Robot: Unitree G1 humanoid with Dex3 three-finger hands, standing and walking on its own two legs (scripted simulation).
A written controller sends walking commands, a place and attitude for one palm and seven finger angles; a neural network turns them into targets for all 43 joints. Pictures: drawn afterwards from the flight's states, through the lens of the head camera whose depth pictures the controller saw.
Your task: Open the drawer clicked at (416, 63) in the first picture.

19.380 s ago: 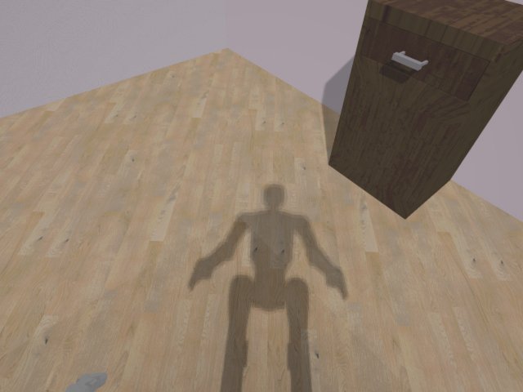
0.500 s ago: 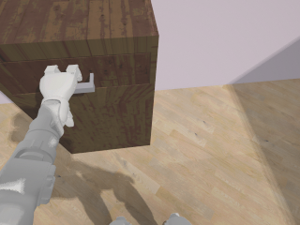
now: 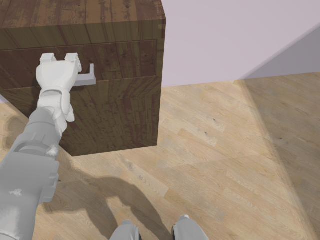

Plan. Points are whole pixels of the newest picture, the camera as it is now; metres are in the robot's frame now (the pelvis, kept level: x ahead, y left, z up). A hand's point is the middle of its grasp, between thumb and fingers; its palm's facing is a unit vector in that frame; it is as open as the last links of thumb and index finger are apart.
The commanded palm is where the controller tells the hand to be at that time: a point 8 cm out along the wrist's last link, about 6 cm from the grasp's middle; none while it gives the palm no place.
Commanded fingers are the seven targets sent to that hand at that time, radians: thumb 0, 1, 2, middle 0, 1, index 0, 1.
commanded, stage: lower the fingers behind the handle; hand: left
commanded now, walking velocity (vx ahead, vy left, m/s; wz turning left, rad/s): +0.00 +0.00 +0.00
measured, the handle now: (74, 74) +0.56 +0.21 +0.02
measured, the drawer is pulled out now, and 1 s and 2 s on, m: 0.00 0.00 0.00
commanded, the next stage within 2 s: lift the fingers back up to retry in 0.16 s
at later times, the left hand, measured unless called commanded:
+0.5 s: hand (66, 88) +0.50 +0.22 +0.03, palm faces -0.07 -0.02 -1.00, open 13.8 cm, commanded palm +0.49 +0.21 +0.09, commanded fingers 0.00 -0.50 0.30 -0.30 -1.20 -0.30 -1.20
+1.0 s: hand (61, 73) +0.51 +0.21 +0.08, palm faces -0.07 -0.03 -1.00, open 13.8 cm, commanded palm +0.49 +0.21 +0.14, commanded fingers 0.00 -0.50 0.30 -0.30 -1.20 -0.30 -1.20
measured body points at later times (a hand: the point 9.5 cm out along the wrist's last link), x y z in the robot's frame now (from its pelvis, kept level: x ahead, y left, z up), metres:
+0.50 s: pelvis +0.01 +0.00 +0.01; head +0.12 +0.00 +0.45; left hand +0.50 +0.22 +0.09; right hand +0.01 -0.27 -0.12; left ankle +0.01 +0.10 -0.67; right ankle +0.02 -0.14 -0.67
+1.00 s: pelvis +0.05 -0.01 +0.04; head +0.13 -0.02 +0.48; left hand +0.51 +0.21 +0.14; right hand +0.09 -0.28 -0.10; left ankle +0.01 +0.10 -0.67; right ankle +0.02 -0.14 -0.67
